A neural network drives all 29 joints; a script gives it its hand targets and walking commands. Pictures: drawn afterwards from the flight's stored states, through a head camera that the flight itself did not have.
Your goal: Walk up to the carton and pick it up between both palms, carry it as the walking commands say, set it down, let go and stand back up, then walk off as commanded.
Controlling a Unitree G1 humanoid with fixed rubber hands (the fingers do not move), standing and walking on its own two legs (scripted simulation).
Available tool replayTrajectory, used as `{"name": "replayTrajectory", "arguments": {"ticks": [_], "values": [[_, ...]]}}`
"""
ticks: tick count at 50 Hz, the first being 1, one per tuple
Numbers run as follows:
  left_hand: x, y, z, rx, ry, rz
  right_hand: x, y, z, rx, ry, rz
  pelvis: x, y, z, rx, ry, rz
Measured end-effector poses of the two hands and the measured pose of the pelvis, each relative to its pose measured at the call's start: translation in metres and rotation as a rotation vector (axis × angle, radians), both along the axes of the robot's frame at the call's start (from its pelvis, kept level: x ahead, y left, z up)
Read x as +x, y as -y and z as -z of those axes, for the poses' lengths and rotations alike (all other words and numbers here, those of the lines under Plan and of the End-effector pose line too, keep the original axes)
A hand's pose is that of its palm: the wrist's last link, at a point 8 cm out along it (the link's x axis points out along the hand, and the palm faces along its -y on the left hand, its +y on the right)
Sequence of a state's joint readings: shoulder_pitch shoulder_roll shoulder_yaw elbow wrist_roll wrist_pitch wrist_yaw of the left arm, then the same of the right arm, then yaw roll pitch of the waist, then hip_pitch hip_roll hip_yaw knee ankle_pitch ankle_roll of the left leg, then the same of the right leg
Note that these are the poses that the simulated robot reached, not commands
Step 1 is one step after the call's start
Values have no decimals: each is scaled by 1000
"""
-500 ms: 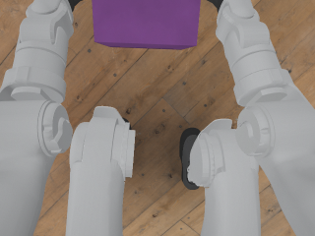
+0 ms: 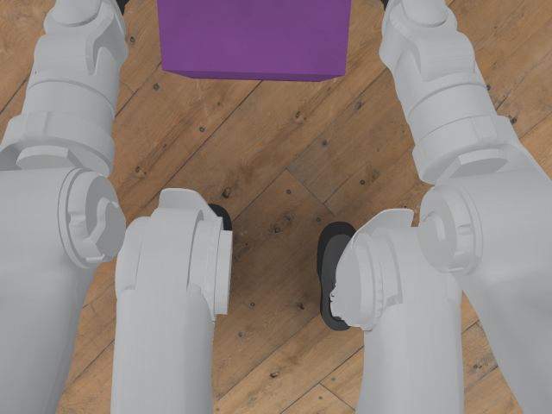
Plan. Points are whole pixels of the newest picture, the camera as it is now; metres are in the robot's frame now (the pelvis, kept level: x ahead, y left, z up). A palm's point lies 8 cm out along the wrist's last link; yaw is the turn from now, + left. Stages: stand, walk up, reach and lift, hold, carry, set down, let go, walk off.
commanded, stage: set down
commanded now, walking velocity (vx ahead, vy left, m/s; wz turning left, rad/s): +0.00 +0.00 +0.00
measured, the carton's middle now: out of the picture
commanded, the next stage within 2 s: let go in 1.74 s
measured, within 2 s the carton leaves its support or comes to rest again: neither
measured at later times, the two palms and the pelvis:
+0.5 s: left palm out of the picture +0.52 +0.27 -0.16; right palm out of the picture +0.56 -0.07 -0.16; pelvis -0.01 +0.01 +0.02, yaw +1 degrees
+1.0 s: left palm out of the picture +0.53 +0.28 -0.02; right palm out of the picture +0.57 -0.06 -0.02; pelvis -0.02 +0.01 +0.13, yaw +1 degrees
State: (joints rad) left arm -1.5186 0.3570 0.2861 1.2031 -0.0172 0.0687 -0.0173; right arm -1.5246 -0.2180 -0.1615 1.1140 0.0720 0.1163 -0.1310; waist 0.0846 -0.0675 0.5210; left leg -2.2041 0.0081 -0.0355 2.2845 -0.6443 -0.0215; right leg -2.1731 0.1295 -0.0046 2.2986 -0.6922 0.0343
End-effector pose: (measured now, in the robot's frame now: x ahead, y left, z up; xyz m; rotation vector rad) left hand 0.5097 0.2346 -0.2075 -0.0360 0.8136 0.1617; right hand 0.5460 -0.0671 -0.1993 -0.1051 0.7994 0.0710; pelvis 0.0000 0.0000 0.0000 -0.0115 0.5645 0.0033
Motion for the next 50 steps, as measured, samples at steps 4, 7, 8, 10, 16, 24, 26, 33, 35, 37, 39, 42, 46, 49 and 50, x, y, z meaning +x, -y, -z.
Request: {"name": "replayTrajectory", "arguments": {"ticks": [4, 7, 8, 10, 16, 24, 26, 33, 35, 37, 39, 42, 46, 49, 50], "values": [[-2, -14, 2, 31, -2, -38, 1, 4, 4, -21, 6, 5, 1, -2, -1, -1, -13, -2], [-4, -26, 2, 53, -1, -49, 1, 9, 6, -26, 9, 14, 0, -3, -1, -3, -18, -3], [-4, -29, 2, 58, -1, -52, 2, 10, 6, -26, 12, 15, 0, -4, -1, -4, -19, -4], [-5, -34, 1, 62, 4, -61, 3, 12, 6, -28, 19, 16, 0, -5, 0, -6, -18, -5], [1, -40, -10, 61, 40, -68, 8, 11, -5, -25, 58, 24, -4, -7, 0, -8, -10, -8], [12, -36, -42, 50, 108, -72, 11, 0, -37, -26, 111, 29, -12, -7, -13, -15, -4, -21], [12, -37, -52, 53, 116, -73, 10, -2, -47, -29, 114, 34, -14, -6, -20, -17, -3, -26], [10, -44, -91, 63, 122, -77, 14, -4, -88, -40, 126, 53, -18, -5, -49, -29, 7, -39], [11, -46, -102, 68, 123, -74, 16, -4, -101, -41, 130, 58, -19, -5, -57, -31, 8, -42], [12, -47, -114, 66, 128, -73, 18, -3, -113, -43, 135, 63, -20, -5, -66, -34, 9, -45], [14, -47, -126, 68, 132, -67, 20, -2, -125, -42, 140, 69, -20, -5, -75, -35, 10, -47], [16, -47, -143, 74, 139, -58, 22, -2, -143, -37, 144, 73, -20, -6, -88, -37, 11, -47], [18, -47, -165, 63, 142, -60, 22, -3, -164, -41, 145, 70, -20, -7, -107, -37, 11, -47], [19, -48, -182, 73, 145, -55, 22, -3, -179, -41, 145, 72, -19, -7, -122, -38, 9, -49], [19, -49, -187, 73, 146, -55, 22, -3, -184, -41, 142, 72, -19, -7, -127, -38, 9, -50]]}}
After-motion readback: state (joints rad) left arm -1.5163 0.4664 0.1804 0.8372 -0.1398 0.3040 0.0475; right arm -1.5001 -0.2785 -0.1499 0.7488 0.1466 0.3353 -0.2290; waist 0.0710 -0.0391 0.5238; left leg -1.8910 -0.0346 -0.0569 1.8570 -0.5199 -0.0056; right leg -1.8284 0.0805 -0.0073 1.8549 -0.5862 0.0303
